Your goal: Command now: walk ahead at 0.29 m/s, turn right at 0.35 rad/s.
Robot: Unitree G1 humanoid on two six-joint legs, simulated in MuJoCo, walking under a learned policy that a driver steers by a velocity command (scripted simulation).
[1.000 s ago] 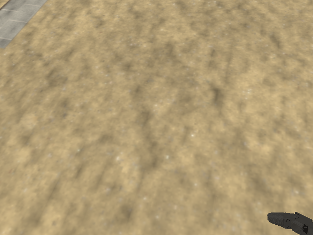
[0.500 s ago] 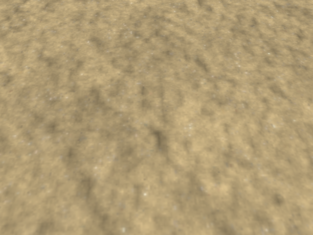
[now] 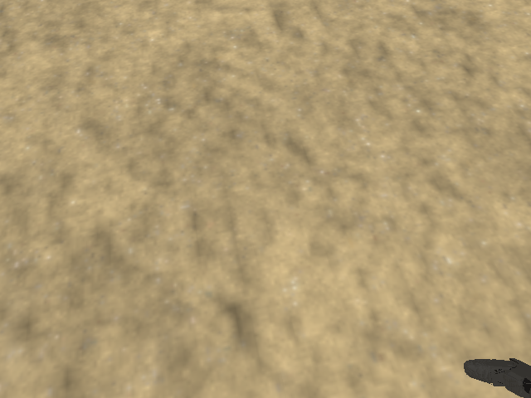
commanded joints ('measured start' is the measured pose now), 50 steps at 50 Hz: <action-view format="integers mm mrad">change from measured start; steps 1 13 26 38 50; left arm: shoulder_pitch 36 26 -106 -28 -40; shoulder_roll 134 43 40 45 43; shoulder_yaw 39 0 -12 -10 -2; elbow -28 -21 -36 -13 76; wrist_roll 3 22 38 24 27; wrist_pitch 4 70 5 29 35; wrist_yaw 15 22 14 23 32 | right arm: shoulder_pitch -37 2 114 80 32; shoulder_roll -101 -78 -14 -62 -65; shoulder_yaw -33 -19 -1 -3 -9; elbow -66 -1 86 167 273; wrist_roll -1 -13 -10 17 17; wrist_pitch -25 47 38 68 94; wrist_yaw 10 5 -7 -5 -22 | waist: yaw -11 -32 -109 -65 -73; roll -150 120 -202 -26 -38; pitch -88 -119 -33 -120 -70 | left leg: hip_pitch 155 289 356 452 466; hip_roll -56 132 -39 10 7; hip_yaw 38 -94 97 35 33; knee -72 -263 -24 -15 -80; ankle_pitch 15 24 -270 131 14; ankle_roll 37 262 79 126 117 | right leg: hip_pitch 14 -181 -194 -54 -35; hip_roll -228 -141 -246 -153 -151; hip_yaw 156 -103 46 -82 -102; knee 36 437 -9 130 52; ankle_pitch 494 -201 3 350 272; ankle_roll -79 165 13 89 102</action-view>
